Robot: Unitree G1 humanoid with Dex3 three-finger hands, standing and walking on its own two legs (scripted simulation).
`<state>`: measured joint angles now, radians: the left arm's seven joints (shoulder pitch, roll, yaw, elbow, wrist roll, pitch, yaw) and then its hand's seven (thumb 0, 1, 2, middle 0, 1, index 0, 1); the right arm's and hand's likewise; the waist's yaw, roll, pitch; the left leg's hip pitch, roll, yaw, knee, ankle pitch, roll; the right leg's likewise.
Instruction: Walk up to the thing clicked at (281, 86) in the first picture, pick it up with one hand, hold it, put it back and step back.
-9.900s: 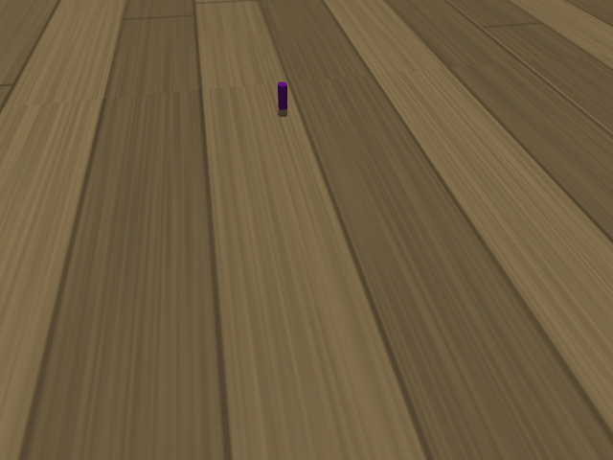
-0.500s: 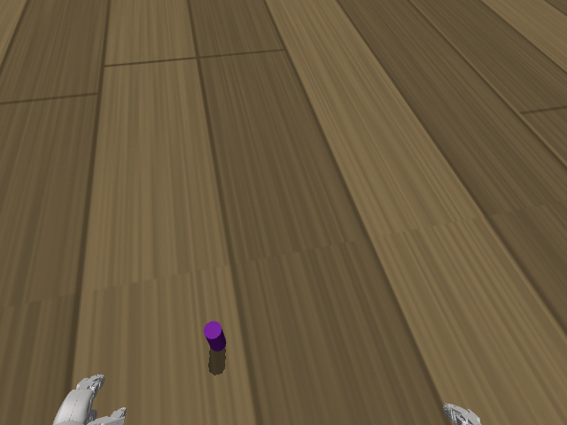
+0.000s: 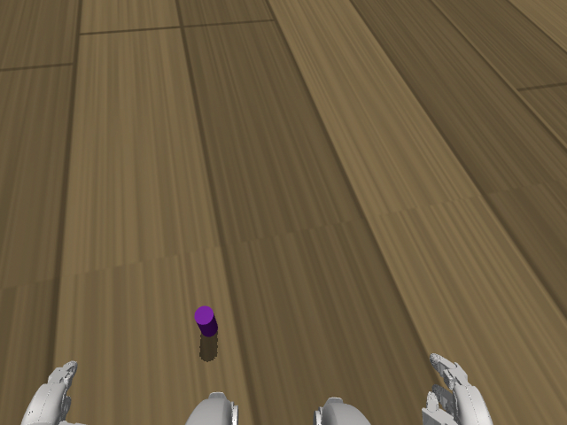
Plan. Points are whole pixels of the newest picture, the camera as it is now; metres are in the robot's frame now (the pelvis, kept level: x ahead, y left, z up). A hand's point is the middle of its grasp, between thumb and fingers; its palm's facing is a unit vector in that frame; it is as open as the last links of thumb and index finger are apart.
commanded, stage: go down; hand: left
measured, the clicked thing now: (206, 322) +0.42 +0.19 -0.64
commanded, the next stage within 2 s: none
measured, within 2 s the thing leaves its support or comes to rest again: neither
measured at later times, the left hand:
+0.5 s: hand (86, 402) +0.17 +0.30 -0.17, palm faces +0.13 -0.95 -0.29, open 17.3 cm
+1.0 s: hand (89, 345) +0.27 +0.35 -0.26, palm faces +0.18 -0.97 -0.16, open 17.3 cm
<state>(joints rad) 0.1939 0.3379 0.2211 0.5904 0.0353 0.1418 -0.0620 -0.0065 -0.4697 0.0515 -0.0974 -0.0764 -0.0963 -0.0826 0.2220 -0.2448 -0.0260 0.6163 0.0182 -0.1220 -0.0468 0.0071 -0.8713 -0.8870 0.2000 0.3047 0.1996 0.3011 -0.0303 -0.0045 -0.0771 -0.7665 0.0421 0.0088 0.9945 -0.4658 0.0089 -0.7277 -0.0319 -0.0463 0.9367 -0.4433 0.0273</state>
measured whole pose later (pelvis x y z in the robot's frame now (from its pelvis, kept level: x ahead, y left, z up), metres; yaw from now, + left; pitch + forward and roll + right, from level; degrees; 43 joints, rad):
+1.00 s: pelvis -0.07 -0.01 -0.22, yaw -2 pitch +32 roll -4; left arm -0.36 0.67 0.67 0.96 -0.14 -0.34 -0.52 -0.01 -0.48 0.06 -0.04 -0.04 -0.04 -0.04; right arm 0.14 -0.32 0.03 0.68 -0.03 -0.19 -0.04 0.01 -0.88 -0.89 0.20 0.30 0.20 0.30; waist -0.05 -0.03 -0.16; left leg -1.80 0.05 -0.06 1.89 -0.65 0.00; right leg -1.75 -0.04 -0.07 1.84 -0.65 0.00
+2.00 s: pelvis -0.09 -0.01 -0.33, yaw -4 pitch +32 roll -6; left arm -0.65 0.92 0.82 1.14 -0.16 -0.36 -0.69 -0.02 -0.59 0.06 -0.04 -0.08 -0.05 -0.07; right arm 0.12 -0.37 0.10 0.71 -0.06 -0.17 -0.02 0.00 -0.89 -0.90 0.20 0.30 0.20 0.30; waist -0.09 -0.03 -0.08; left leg -2.13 0.04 -0.11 2.25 -0.68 0.00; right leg -2.06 -0.03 -0.09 2.18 -0.67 0.00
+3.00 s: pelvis -0.09 +0.00 -0.40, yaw -11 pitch +22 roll -12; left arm -0.70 0.96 0.80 1.38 -0.17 -0.77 -0.61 -0.02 -0.61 0.03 -0.06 -0.10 -0.07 -0.09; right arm -0.07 -0.38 0.33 0.63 -0.21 -0.11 0.04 0.00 -0.90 -0.89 0.20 0.30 0.20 0.30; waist -0.21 -0.21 0.18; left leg -2.24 0.05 -0.24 2.54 -0.70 0.00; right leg -2.12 0.01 -0.17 2.37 -0.65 0.03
